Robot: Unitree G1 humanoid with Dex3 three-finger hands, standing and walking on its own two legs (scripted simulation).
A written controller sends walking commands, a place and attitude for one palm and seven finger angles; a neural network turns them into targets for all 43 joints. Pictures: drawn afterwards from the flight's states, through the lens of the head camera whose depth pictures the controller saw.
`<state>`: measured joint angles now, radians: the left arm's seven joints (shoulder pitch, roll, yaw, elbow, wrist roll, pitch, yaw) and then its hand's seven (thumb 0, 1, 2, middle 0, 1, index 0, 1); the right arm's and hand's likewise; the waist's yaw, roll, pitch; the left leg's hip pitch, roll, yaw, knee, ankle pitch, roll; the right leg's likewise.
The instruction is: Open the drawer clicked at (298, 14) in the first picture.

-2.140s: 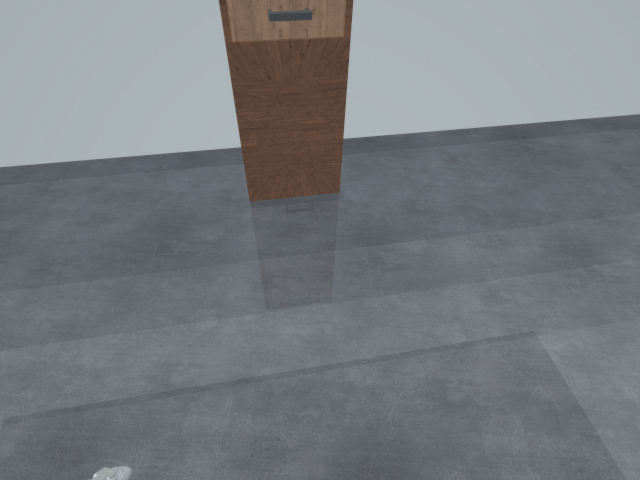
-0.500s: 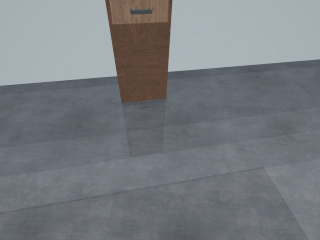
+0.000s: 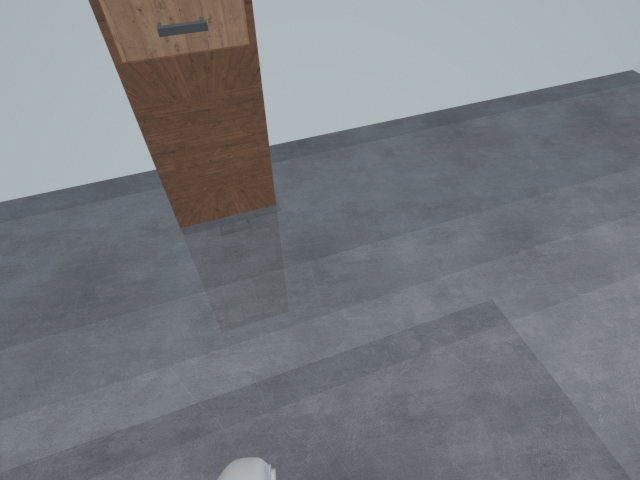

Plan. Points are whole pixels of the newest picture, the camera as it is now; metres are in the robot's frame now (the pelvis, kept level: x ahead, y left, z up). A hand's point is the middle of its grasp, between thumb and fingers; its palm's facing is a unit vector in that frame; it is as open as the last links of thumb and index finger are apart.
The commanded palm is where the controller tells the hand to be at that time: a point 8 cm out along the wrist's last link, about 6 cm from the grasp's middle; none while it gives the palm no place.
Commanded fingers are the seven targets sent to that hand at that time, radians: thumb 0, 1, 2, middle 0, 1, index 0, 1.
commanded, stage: walk to a spot facing it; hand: left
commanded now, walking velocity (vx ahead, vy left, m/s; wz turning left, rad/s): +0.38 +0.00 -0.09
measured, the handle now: (181, 25) +1.24 +0.50 +0.04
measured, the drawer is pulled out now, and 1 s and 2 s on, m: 0.00 0.00 0.00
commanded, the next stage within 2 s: turn to face it in 1.02 s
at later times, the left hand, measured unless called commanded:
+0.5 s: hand (184, 408) +0.25 +0.25 -0.19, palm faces -0.03 -0.99 -0.15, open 7.4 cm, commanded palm none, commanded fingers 0.00 0.90 0.90 -0.20 -0.30 -0.20 -0.30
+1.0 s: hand (288, 255) +0.59 +0.12 -0.19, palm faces -0.28 -0.95 -0.14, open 7.4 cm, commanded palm none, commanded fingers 0.00 0.90 0.90 -0.20 -0.30 -0.20 -0.30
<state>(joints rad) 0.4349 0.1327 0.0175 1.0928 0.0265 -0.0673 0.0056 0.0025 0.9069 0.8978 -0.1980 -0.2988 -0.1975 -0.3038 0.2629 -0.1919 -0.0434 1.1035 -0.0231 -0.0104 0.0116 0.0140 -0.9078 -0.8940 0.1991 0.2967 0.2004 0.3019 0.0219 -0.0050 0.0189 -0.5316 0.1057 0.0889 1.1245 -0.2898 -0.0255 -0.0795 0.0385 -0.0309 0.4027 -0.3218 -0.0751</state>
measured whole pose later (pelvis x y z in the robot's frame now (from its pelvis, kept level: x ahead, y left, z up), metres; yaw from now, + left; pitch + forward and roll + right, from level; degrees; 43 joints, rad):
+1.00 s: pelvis +0.44 -0.01 -0.03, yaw -15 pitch -1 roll -1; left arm 0.12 0.15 0.06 0.99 0.03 -0.05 -0.02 0.01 0.91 0.90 -0.20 -0.30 -0.20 -0.30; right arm 0.53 -0.06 -0.02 1.19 -0.01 -0.04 -0.02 0.01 -0.91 -0.89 0.20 0.30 0.20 0.30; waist -0.05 -0.01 0.08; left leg -0.12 0.12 0.21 1.00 -0.49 -0.02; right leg -0.40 0.00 -0.18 0.65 -0.22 -0.11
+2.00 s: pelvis +0.61 -0.07 -0.01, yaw +10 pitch +0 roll +1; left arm 0.17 0.18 0.04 0.87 0.02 0.02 0.03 0.00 0.91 0.90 -0.20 -0.30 -0.20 -0.30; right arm 0.22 -0.26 -0.11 0.94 -0.02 0.08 0.01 0.01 -0.91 -0.89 0.20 0.30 0.20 0.30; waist -0.03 0.06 0.04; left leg -0.53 -0.06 -0.06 0.94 -0.40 -0.03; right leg -0.25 -0.05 -0.07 0.55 -0.31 -0.01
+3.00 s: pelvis +0.68 -0.02 +0.01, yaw +25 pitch -1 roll +1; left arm 0.41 0.09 0.02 1.10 0.03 -0.05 0.01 0.00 0.91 0.90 -0.20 -0.30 -0.20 -0.30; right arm 0.30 -0.20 -0.07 1.07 -0.02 0.02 0.03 0.01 -0.91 -0.89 0.20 0.30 0.20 0.30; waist 0.00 0.02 0.02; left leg -0.52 0.10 0.05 0.97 -0.20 -0.02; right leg -0.07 -0.06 -0.14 0.34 -0.25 0.00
